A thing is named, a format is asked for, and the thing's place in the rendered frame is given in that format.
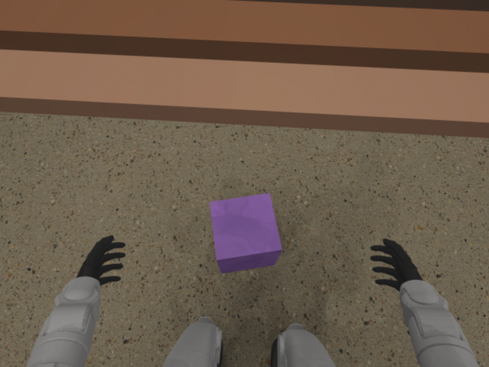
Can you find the robot left thigh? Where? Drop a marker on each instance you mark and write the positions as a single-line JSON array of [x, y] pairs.
[[198, 346]]

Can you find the robot left forearm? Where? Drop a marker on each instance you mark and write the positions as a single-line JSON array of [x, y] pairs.
[[66, 335]]

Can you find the robot right thigh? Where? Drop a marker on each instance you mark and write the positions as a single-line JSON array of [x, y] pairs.
[[300, 348]]

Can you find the robot thigh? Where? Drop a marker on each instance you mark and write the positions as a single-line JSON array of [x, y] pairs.
[[198, 346], [300, 348]]

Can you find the robot right hand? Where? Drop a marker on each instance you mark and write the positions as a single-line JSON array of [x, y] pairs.
[[404, 270]]

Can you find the robot right forearm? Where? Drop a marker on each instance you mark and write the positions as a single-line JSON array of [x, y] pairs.
[[437, 338]]

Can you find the robot left hand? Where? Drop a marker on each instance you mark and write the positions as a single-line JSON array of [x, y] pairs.
[[93, 266]]

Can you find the carton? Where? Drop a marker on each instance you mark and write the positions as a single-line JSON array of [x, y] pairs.
[[245, 233]]

